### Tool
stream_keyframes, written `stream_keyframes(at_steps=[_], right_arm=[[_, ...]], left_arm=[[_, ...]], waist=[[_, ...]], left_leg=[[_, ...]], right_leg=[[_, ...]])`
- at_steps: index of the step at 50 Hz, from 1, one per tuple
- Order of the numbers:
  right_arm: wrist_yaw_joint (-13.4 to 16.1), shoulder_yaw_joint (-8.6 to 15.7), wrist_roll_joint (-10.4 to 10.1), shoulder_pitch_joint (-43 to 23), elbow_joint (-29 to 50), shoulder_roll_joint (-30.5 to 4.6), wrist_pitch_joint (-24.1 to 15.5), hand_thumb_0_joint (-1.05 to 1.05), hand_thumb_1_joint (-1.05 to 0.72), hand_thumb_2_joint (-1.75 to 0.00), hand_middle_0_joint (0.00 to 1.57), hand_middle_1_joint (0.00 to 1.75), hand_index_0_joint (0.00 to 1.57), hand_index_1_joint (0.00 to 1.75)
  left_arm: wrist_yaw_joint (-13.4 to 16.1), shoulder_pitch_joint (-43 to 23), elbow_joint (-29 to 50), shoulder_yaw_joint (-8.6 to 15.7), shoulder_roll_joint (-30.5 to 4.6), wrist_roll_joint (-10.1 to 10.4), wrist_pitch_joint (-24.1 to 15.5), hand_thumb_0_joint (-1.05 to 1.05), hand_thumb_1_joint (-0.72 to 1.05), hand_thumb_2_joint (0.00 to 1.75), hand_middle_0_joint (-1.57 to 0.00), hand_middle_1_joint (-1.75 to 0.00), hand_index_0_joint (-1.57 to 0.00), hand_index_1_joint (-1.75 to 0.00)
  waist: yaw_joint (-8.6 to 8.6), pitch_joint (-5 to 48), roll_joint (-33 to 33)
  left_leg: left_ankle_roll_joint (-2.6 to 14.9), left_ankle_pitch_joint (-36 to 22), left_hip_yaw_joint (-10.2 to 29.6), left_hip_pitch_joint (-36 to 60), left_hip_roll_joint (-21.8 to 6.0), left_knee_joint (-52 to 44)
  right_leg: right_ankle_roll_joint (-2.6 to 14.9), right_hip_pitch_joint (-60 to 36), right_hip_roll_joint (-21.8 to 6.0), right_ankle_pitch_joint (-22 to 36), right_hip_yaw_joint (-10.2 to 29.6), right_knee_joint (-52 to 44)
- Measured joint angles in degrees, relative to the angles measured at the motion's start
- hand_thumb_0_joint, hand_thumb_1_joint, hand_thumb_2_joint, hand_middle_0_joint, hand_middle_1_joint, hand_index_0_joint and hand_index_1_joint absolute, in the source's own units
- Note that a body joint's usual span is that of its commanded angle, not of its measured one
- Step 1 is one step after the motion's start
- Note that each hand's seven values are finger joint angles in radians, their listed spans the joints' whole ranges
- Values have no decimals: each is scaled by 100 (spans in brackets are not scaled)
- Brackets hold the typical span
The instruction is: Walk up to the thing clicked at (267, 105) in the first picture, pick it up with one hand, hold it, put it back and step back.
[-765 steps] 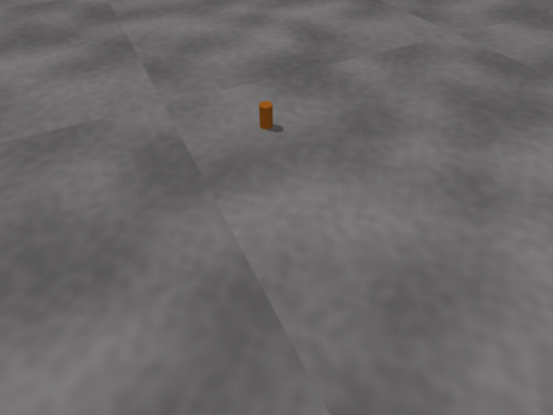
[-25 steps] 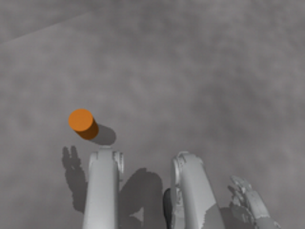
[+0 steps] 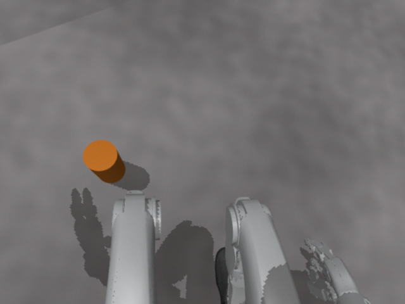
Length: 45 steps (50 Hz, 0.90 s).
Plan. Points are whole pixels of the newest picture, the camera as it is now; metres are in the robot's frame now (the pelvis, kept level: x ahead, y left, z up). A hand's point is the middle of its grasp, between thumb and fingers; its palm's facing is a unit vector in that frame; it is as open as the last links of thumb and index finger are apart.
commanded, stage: go down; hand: left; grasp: from the side
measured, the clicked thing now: (106, 163) +0.43 +0.27 -0.31
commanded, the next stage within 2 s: approach in 0.38 s
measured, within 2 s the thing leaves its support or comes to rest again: neither
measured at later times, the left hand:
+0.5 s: hand out of the picture +0.32 +0.45 -0.01, palm faces +0.32 -0.94 -0.09, open 17.3 cm
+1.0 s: hand (38, 170) +0.37 +0.37 -0.18, palm faces +0.22 -0.98 +0.03, open 17.6 cm
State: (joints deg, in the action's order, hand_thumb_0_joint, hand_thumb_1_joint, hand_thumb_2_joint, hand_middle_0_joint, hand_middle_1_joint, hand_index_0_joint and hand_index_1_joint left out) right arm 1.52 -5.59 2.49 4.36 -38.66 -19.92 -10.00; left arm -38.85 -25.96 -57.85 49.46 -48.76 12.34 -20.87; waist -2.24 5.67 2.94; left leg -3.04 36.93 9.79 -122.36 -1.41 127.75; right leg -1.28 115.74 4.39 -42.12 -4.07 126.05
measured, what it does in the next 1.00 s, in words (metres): lowers itself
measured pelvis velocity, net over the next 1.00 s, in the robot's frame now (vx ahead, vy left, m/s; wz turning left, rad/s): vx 0.00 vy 0.00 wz -0.09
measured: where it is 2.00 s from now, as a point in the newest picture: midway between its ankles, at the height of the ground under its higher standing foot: (183, 297)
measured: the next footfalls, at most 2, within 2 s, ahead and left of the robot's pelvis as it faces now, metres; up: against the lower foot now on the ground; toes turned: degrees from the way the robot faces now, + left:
none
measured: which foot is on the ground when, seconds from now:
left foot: down 0.00-1.00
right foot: down 0.00-1.00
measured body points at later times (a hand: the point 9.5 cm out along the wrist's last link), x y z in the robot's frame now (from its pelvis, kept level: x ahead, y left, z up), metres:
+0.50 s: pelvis +0.00 +0.00 -0.02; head +0.20 +0.08 +0.38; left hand +0.30 +0.50 +0.00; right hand +0.20 -0.26 -0.11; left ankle +0.09 +0.14 -0.35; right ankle +0.09 -0.12 -0.35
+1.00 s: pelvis +0.00 +0.00 -0.09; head +0.22 +0.13 +0.28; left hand +0.35 +0.43 -0.18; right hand +0.20 -0.26 -0.15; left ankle +0.09 +0.14 -0.35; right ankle +0.09 -0.12 -0.35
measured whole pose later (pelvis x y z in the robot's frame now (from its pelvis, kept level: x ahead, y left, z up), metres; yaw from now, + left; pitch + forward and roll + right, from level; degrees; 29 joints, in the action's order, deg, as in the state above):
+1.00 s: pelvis +0.00 +0.00 -0.09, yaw -5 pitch +22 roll -10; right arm -0.9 -16.0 11.0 -5.6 -36.9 -21.2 -8.4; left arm -41.1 -29.4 -71.9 47.9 -48.2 17.4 -43.2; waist -7.1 -6.6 11.1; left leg -4.7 39.2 16.3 -128.8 -1.2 145.7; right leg -2.3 121.8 7.3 -42.4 -8.2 140.8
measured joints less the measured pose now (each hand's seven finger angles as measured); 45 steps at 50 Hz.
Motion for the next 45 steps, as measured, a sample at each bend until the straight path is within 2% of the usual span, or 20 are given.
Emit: stream_keyframes(at_steps=[17, 28, 32, 38, 45], right_arm=[[-29, -49, 48, -152, 14, -54, 8, 0, -91, -90, 21, 30, 20, 30], [-31, -72, 33, -189, 9, -29, -10, 0, -91, -90, 21, 30, 20, 30], [-43, -140, 80, -234, 12, -46, -50, 0, -91, -90, 21, 30, 20, 30], [-83, -379, 252, -401, 26, -107, -117, 0, -90, -90, 21, 30, 20, 30], [-165, -784, 597, -758, 125, -132, -5, 0, -90, -90, 21, 30, 20, 30]], left_arm=[[-172, 35, 26, 156, -49, 156, -108, -1, -50, 9, -4, -6, -3, -7], [-183, 106, 85, 94, 57, 287, -195, -1, -51, 8, -5, -6, -3, -8], [-234, 54, -179, 60, 55, 441, -464, -1, -54, 7, -6, -7, -4, -9], [-395, -156, -786, -39, 104, 723, -1185, -1, -58, 5, -7, -6, -4, -9], [-371, -360, -1373, -63, 51, 614, -1857, -1, -58, 4, -8, -6, -5, -9]], waist=[[14, -107, 55], [24, -91, 60], [-8, -144, 86], [-126, -382, 246], [-360, -872, 596]], left_leg=[[-5, 33, 66, -148, 15, 248], [10, 11, 66, -187, 17, 320], [15, 2, 80, -243, 6, 399], [-10, 36, 184, -409, -6, 762], [-115, 146, 463, -585, -1, 1400]], right_leg=[[-25, 117, 15, -34, -45, 213], [-28, 150, 20, -15, -42, 279], [-20, 216, 41, 7, -51, 352], [-41, 396, 105, 15, -114, 680], [-69, 575, 221, 0, -295, 1192]])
